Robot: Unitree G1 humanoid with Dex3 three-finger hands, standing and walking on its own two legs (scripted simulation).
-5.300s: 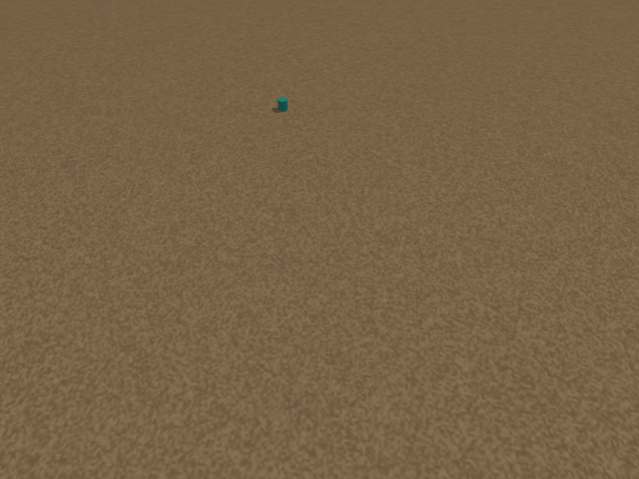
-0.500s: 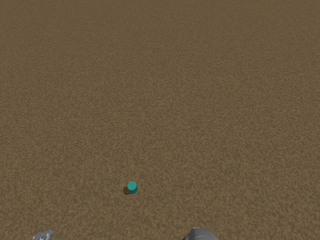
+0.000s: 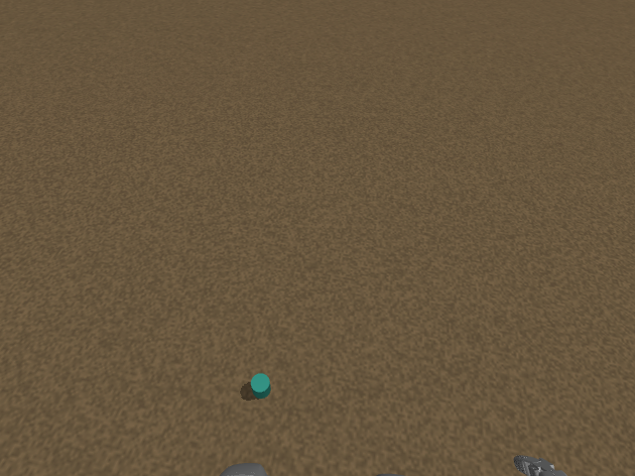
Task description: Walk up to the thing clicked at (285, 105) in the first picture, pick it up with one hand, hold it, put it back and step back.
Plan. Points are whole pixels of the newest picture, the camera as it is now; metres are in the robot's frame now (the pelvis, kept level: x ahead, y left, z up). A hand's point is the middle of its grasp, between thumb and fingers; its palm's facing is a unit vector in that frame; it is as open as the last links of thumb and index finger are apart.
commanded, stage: walk up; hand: left
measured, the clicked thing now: (260, 386) +0.44 +0.15 -0.73
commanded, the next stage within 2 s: stand in 0.98 s
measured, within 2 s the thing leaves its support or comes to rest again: neither
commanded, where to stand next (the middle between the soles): +0.06 -0.01 m, yaw -1 degrees
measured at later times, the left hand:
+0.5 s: hand out of the picture +0.08 +0.25 -0.14, palm faces -0.01 -0.94 -0.34, open 7.4 cm
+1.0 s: hand out of the picture +0.09 +0.24 -0.14, palm faces +0.00 -0.94 -0.33, open 7.4 cm
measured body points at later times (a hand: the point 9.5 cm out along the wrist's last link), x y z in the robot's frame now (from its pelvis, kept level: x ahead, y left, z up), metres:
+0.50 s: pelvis +0.01 +0.00 +0.02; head +0.01 +0.00 +0.47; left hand +0.08 +0.30 -0.11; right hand +0.10 -0.31 -0.11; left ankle +0.05 +0.12 -0.73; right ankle +0.02 -0.15 -0.73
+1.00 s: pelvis +0.02 -0.01 +0.02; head +0.02 -0.01 +0.47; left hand +0.09 +0.29 -0.11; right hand +0.09 -0.31 -0.11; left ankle +0.05 +0.12 -0.73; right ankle +0.02 -0.15 -0.73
